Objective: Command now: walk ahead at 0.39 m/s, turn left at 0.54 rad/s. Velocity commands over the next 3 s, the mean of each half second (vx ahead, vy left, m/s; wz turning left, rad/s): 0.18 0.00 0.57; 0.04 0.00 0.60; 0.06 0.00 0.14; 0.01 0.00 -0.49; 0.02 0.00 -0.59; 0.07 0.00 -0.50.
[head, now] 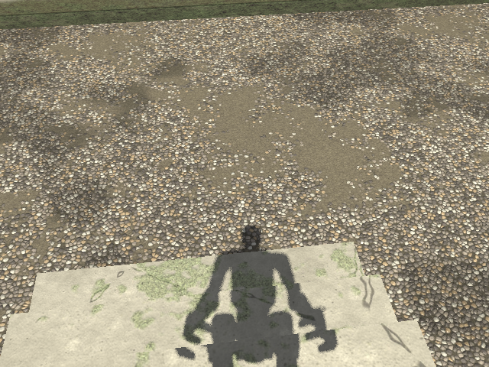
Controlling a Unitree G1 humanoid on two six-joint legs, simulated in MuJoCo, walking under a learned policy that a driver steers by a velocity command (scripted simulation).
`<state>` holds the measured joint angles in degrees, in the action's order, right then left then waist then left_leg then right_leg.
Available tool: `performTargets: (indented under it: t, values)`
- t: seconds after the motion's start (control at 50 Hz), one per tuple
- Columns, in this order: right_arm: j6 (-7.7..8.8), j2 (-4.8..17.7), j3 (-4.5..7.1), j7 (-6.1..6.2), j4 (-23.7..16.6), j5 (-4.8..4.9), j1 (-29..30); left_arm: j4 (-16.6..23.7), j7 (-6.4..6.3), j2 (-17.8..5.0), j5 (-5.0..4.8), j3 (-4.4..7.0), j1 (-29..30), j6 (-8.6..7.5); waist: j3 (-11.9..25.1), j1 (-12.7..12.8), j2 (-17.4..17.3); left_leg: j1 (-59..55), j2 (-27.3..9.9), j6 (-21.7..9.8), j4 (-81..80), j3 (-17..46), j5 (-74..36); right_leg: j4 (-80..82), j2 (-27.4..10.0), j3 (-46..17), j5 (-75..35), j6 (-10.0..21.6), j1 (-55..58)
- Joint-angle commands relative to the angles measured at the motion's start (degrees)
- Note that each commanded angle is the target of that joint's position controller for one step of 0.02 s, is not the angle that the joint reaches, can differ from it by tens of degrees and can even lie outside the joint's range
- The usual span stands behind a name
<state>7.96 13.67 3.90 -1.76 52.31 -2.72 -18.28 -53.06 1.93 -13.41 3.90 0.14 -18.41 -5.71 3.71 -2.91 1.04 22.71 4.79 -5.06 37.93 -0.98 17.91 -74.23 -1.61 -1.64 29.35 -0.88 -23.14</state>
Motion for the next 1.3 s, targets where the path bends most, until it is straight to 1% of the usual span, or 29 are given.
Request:
performTargets:
  t: [0.02,0.14,0.18,0.22,0.24,0.28,0.34,0.38,0.4,0.42,0.44,0.48,0.54,0.64,0.76,0.8,0.86,0.9,0.94,0.96,0.98,1.0,1.02,1.04,1.08,1.12,1.26,1.28,1.3]
  values:
    - [-0.15,-0.1,-0.95,-0.5,-1.4,-0.17,-0.8,7.6,-2.51,-1.3,0.61,-0.4,4.4,-0.14,-1.3,4.1,-2.5,-3.8,-17.4,-16.6,-13.8,22.4,-41.3,-2.0,-3.4,-4.7,-3.2,0.7,-15.5]
    - [-0.47,6.9,-0.16,1.31,-5.3,-3.3,-1.4,8.7,0.08,-0.3,-0.09,-0.81,-2.0,0.88,1.6,7.0,-3.3,15.1,-6.9,-8.9,-5.6,11.3,-46.5,8.0,-0.4,4.7,-28.3,-1.6,0.2]
    - [0.85,-1.5,-2.26,4.35,0.7,0.1,-19.2,13.2,-0.48,-2.8,1.38,-0.19,12.5,1.11,0.2,-3.9,-4.1,-15.6,-10.9,-6.8,3.5,18.9,-30.5,21.1,-5.0,-5.0,-36.2,-2.4,-32.4]
    - [0.27,-2.7,-2.98,5.65,2.0,0.69,-28.4,15.7,-0.59,-0.8,2.34,-0.77,21.4,1.78,0.2,-8.4,-6.7,-23.2,-10.2,-6.5,12.4,24.6,-20.5,31.2,-5.0,-4.1,-40.9,-1.7,-43.0]
    - [-1.13,-2.9,-3.27,5.61,-2.1,0.93,-21.7,14.4,0.44,0.0,1.82,-1.43,20.3,1.43,-0.2,-7.8,-2.2,-8.0,-5.6,-5.0,12.6,20.0,-7.0,45.7,-4.8,-2.9,-57.5,0.4,-29.0]
    - [-3.24,4.8,-2.99,2.07,-7.5,-2.91,-7.5,13.3,0.99,1.3,-0.1,-0.95,9.0,2.03,-3.5,1.3,-5.2,33.7,-2.4,-6.4,7.3,18.0,8.3,36.0,-1.0,4.2,-64.4,0.8,12.4]
    - [-3.17,4.5,-3.93,1.12,-8.7,-0.05,-10.6,11.3,0.6,-3.0,-1.71,1.34,-1.3,2.24,-8.7,3.0,0.1,28.4,-1.2,-3.7,19.2,22.5,15.8,56.2,-1.2,4.7,-55.3,-0.7,21.7]
    - [-3.61,5.2,-5.41,-0.91,-8.6,0.41,-12.7,9.2,-0.62,-9.2,-0.98,4.59,-7.8,2.43,-5.7,5.8,-0.7,21.1,-0.6,0.4,34.2,25.1,2.2,65.1,-5.6,4.6,-56.2,6.3,31.0]
    - [-2.5,-2.7,-7.31,-2.47,-8.9,0.89,-22.9,10.2,-0.71,-12.9,-0.22,5.76,-13.3,2.36,16.7,2.5,11.8,29.8,4.2,5.4,62.8,13.6,20.7,36.5,-20.4,-3.7,-106.2,22.2,54.4]
    - [-3.04,-0.5,-6.46,-2.17,-10.1,2.65,-31.5,11.8,1.48,-14.8,0.16,6.29,-9.9,2.6,28.7,0.9,15.2,41.9,6.8,8.6,89.5,9.6,43.1,34.9,-34.2,-15.3,-112.1,34.6,60.3]
    - [-5.34,3.9,-4.86,-1.92,-11.7,2.84,-24.5,11.3,1.9,-12.7,2.84,5.41,-11.1,2.62,21.5,3.5,5.6,46.4,3.7,9.8,100.2,10.5,34.7,37.3,-34.2,-17.3,-99.1,30.0,49.9]
    - [-6.93,2.3,-5.75,0.18,-18.7,-0.42,-10.4,14.2,1.26,-10.2,-0.85,3.79,2.7,1.14,5.5,-1.1,-1.7,47.6,-4.2,12.3,87.1,8.5,17.1,51.2,-29.4,-14.9,-46.9,24.0,20.9]
    - [-8.41,-2.5,-6.65,-1.55,-15.5,0.17,-15.8,13.1,-1.84,-10.2,-0.36,4.1,3.9,-0.74,-4.4,-4.0,1.8,24.5,-5.7,11.7,85.0,1.5,17.0,61.4,-20.4,0.8,-37.3,18.9,-8.0]
    - [-9.0,-1.9,-6.87,-1.4,-20.6,0.64,-5.2,9.1,-4.22,-10.0,1.71,3.88,-6.8,-1.34,-1.7,5.2,3.5,41.0,-5.9,9.5,88.3,3.7,12.5,59.8,-23.9,-0.4,-28.3,18.3,13.2]
    - [-8.9,0.3,-6.91,-2.02,-25.3,1.18,1.9,9.2,-3.83,-10.5,1.6,3.07,-3.4,-2.16,0.3,6.0,4.3,41.6,-7.3,9.0,87.3,4.1,17.4,62.7,-23.9,4.7,-21.8,15.4,16.4]
    - [-9.05,-0.3,-7.23,-2.87,-26.9,0.66,2.8,8.9,-3.63,-13.3,0.78,4.55,-1.3,-2.88,-0.5,5.0,2.0,36.1,-8.2,8.4,67.1,1.2,26.8,65.6,-22.6,8.3,-15.4,13.7,13.8]
    - [-10.34,0.9,-6.47,-1.67,-28.6,1.24,3.9,7.5,-3.79,-16.9,2.68,6.55,-1.9,-3.63,1.6,4.1,8.4,27.8,-5.1,2.9,67.7,0.0,30.6,65.0,-26.6,8.8,-20.9,13.7,13.4]
    - [-10.51,2.9,-5.38,-1.55,-29.4,1.69,5.7,8.5,-3.48,-17.9,0.22,7.97,-0.3,-2.94,1.9,5.6,7.6,23.5,-2.1,-0.4,43.9,-3.1,37.4,66.1,-26.8,8.5,-14.7,15.1,14.8]
    - [-10.28,5.1,-3.48,-0.43,-28.4,2.14,1.4,8.4,-2.16,-18.7,0.78,8.73,1.6,-1.49,3.4,2.2,10.3,14.7,1.7,-6.5,36.9,-2.9,28.3,66.3,-30.1,7.1,-9.3,15.9,11.5]
    - [-8.86,6.7,-2.31,0.29,-24.2,0.76,-4.9,10.9,-1.35,-13.7,-0.39,7.46,7.0,-1.04,2.4,-2.5,1.5,6.3,-0.6,-12.7,25.5,8.9,20.7,55.6,-25.3,9.1,-0.8,11.2,-1.4]
    - [-5.61,14.1,-0.51,1.39,-20.5,-1.28,-18.4,19.7,-0.92,-7.3,-0.35,5.44,18.3,0.21,2.0,-10.9,-19.0,-3.4,-12.7,-24.3,0.3,54.8,33.2,23.9,-7.2,9.5,11.8,1.9,-30.2]
    - [-2.72,17.5,0.27,1.13,-20.7,-1.32,-17.1,22.0,-1.21,-2.7,-0.69,2.89,22.1,-0.01,-3.3,-14.4,-12.4,-12.2,-14.1,-18.2,-8.6,69.3,35.7,17.4,1.2,-16.0,3.0,0.8,-45.5]
    - [-2.01,14.8,-0.59,-0.58,-22.4,-1.05,-12.4,23.5,-1.72,-2.4,-3.22,2.85,24.1,-1.73,-13.2,-12.7,-13.5,-8.9,-14.0,-10.3,-10.1,63.2,18.9,16.3,9.8,-27.9,-6.5,2.4,-50.7]
    - [-2.74,14.0,-0.75,-2.75,-24.3,-0.11,-4.5,23.8,-2.85,-5.6,-3.5,3.85,20.0,-2.88,-12.2,-5.6,-16.2,-5.5,-13.3,-6.2,-5.8,52.0,-1.1,11.7,11.1,-26.0,-11.4,2.0,-46.1]
    - [-4.04,9.3,-2.18,-4.88,-24.1,2.52,9.5,20.1,-4.52,-9.8,-0.75,3.65,11.4,-2.48,-5.6,6.1,-8.8,12.1,-10.8,-7.5,8.4,32.9,-12.1,0.0,4.3,-10.4,-14.5,-0.9,-30.6]
    - [-4.03,7.6,-2.79,-4.26,-21.9,1.36,11.1,17.0,-2.69,-7.3,-0.06,2.41,2.0,1.3,0.7,10.1,-2.5,24.6,-8.3,-7.4,10.7,29.1,-12.4,-9.5,3.8,-5.7,-21.2,-3.3,-18.6]
    - [-0.71,3.7,-6.22,-0.99,-15.1,2.6,-1.5,15.6,1.41,-5.4,0.22,0.38,8.2,3.09,0.8,-1.3,-5.1,-3.5,-9.6,-6.7,16.9,23.9,-13.2,8.2,0.5,-8.5,-26.8,-6.1,-32.1]
    - [-5.93,7.0,-2.9,3.53,-10.5,1.86,-9.6,15.8,-1.31,-5.8,-4.13,2.66,11.2,6.24,1.9,-1.5,2.1,-5.5,-11.4,-7.8,12.7,24.6,-25.6,12.4,3.9,-4.9,-26.0,-3.3,-23.6]
    - [-7.97,8.2,-2.71,5.05,-11.1,1.11,-9.1,16.6,-1.81,-4.5,-5.02,1.96,13.0,7.59,-0.4,-2.1,-1.3,-5.9,-11.1,-8.0,14.1,25.0,-26.8,17.0,4.1,-6.4,-26.4,-2.4,-22.6]
